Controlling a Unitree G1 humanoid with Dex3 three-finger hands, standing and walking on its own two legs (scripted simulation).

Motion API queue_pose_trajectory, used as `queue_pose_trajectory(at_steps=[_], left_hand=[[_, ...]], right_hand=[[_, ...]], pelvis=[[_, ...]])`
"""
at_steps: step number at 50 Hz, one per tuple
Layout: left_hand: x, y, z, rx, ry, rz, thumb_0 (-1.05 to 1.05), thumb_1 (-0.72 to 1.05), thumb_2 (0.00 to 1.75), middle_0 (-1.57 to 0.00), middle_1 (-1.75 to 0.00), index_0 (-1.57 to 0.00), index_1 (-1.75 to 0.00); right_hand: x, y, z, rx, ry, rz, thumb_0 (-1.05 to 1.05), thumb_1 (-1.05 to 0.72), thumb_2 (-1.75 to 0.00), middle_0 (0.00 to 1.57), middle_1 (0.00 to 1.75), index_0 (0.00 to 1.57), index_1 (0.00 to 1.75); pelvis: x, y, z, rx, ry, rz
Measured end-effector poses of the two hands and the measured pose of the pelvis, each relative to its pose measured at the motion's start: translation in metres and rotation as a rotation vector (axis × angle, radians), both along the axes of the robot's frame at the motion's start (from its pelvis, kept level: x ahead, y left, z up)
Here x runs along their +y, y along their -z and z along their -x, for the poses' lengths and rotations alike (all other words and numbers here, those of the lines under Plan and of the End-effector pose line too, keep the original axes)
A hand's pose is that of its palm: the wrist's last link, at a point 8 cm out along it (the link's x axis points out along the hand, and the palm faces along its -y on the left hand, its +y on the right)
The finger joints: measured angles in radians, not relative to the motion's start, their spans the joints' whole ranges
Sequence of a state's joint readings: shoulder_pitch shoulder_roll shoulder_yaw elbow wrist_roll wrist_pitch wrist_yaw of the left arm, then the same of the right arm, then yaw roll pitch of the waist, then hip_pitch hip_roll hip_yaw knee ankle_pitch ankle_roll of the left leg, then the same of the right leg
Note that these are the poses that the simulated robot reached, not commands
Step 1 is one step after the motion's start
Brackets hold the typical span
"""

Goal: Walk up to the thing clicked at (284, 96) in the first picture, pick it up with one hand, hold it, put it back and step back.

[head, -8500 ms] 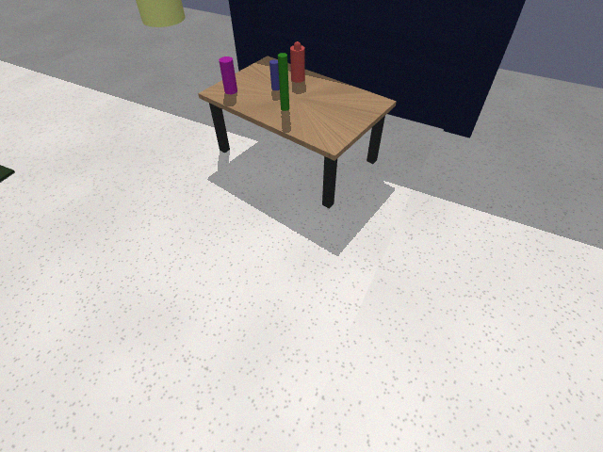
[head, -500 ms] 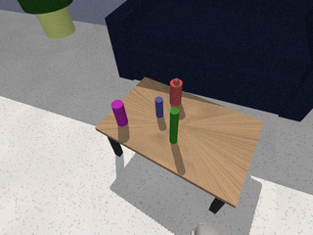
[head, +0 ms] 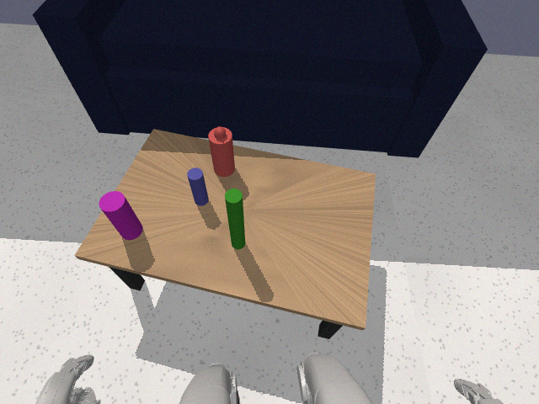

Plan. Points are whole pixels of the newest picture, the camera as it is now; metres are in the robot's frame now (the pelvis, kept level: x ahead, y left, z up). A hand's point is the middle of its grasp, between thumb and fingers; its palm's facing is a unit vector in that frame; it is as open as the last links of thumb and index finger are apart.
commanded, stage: walk up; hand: left
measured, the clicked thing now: (236, 222) +0.53 +0.10 -0.27
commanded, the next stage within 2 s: stand in 1.76 s
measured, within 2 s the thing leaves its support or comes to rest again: neither
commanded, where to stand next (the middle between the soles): +0.03 -0.02 m, yaw -11 degrees
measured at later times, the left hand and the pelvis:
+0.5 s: hand (129, 397) +0.13 +0.23 -0.14, palm faces -0.19 -0.91 -0.37, open 7.4 cm; pelvis -0.01 +0.00 +0.00, yaw -10 degrees
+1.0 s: hand (139, 389) +0.14 +0.21 -0.12, palm faces -0.21 -0.91 -0.35, open 7.4 cm; pelvis -0.01 -0.01 +0.03, yaw -13 degrees
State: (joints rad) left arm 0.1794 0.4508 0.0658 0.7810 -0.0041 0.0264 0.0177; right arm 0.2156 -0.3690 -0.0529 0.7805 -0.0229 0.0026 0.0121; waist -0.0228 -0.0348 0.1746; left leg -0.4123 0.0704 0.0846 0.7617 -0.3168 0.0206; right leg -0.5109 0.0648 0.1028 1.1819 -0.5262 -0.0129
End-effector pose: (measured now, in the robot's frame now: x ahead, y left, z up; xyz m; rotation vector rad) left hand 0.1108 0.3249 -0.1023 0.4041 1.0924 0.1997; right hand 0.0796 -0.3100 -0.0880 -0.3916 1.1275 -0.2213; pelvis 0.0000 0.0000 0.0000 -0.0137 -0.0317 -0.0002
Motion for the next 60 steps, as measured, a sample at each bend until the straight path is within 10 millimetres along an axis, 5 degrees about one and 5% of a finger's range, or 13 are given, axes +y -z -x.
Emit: queue_pose_trajectory(at_steps=[7,13,31,39,60], left_hand=[[-0.012,-0.013,-0.029,-0.009,0.096,-0.021,0.01,0.91,0.90,-0.20,-0.30,-0.20,-0.30],[-0.035,-0.016,-0.023,-0.015,0.138,-0.032,0.01,0.91,0.90,-0.21,-0.30,-0.20,-0.30],[-0.051,0.002,-0.020,0.019,0.164,0.050,0.01,0.90,0.90,-0.21,-0.30,-0.21,-0.30],[-0.056,-0.009,-0.009,0.075,0.157,0.038,0.01,0.90,0.90,-0.21,-0.30,-0.21,-0.30],[-0.068,-0.022,-0.050,0.057,0.165,0.087,0.01,0.90,0.90,-0.21,-0.30,-0.21,-0.30]], right_hand=[[-0.021,0.003,0.032,0.005,0.052,0.009,0.00,-0.90,-0.90,0.21,0.30,0.21,0.30],[-0.040,0.018,0.054,0.028,0.144,-0.004,0.01,-0.90,-0.90,0.21,0.30,0.21,0.30],[-0.016,0.010,0.086,0.006,0.177,-0.032,0.01,-0.90,-0.90,0.21,0.30,0.21,0.30],[-0.023,0.011,0.092,0.013,0.230,-0.053,0.01,-0.90,-0.90,0.21,0.30,0.21,0.30],[-0.003,-0.002,0.080,0.050,0.264,-0.087,0.01,-0.90,-0.90,0.21,0.30,0.21,0.30]], pelvis=[[-0.005,0.001,0.002,0.013,0.072,0.004],[-0.017,0.004,0.006,-0.005,0.121,0.000],[-0.013,-0.003,0.017,-0.017,0.206,-0.004],[-0.014,-0.012,0.015,-0.019,0.217,-0.025],[-0.004,-0.033,0.005,-0.015,0.235,-0.019]])
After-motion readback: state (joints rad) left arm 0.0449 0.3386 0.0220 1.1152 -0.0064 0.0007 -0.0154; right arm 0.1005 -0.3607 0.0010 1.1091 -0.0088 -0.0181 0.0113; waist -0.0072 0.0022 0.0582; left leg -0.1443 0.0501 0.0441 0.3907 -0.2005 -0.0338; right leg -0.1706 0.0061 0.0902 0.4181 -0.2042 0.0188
